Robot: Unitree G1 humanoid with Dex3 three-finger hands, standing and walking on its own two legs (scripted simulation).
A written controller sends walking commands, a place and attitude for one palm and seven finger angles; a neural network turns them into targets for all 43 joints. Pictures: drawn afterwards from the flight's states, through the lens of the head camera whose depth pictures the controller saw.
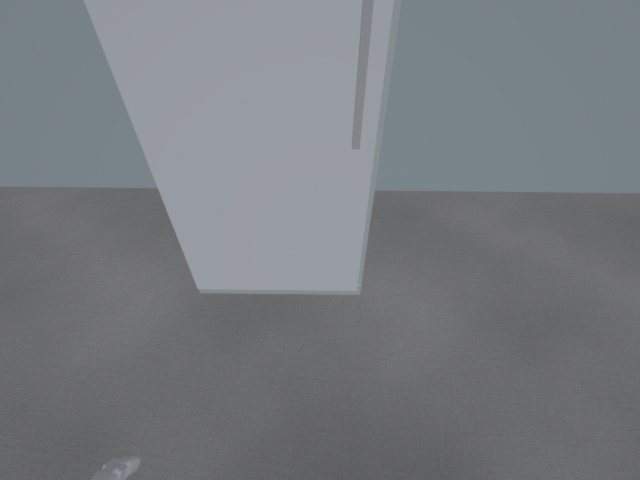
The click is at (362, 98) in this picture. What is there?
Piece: fridge door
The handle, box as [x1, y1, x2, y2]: [352, 0, 373, 148]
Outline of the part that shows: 373,0 363,0 352,148 359,148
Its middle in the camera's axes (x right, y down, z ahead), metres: +0.08 -0.34 +0.77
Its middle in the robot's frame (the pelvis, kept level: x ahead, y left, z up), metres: +0.83 -0.03 +0.14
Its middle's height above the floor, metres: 0.91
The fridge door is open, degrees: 0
